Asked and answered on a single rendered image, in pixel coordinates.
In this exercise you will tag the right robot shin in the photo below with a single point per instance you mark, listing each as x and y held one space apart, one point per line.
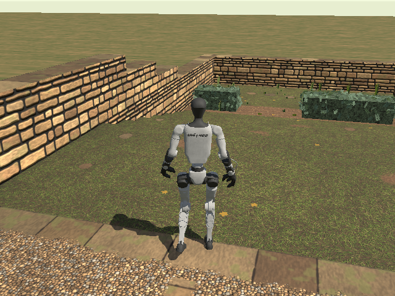
210 222

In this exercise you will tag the left robot upper arm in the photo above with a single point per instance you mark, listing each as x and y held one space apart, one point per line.
178 130

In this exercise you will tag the robot left foot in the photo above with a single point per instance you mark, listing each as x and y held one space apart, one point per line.
181 247

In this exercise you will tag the left robot forearm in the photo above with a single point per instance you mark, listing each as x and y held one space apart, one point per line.
167 161

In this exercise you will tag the right robot upper arm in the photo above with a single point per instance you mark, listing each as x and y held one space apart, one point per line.
217 130

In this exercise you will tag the right robot forearm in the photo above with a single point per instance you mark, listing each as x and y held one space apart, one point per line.
228 165

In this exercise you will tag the left robot hand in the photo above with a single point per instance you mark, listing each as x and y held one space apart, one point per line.
170 169

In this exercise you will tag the right robot hand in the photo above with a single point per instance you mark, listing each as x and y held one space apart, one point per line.
230 178

